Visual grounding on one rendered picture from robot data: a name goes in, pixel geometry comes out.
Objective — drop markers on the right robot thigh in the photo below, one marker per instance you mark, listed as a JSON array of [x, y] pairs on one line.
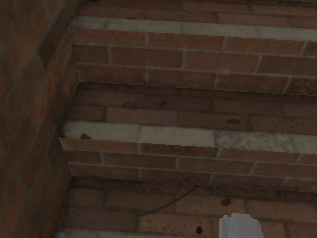
[[239, 225]]

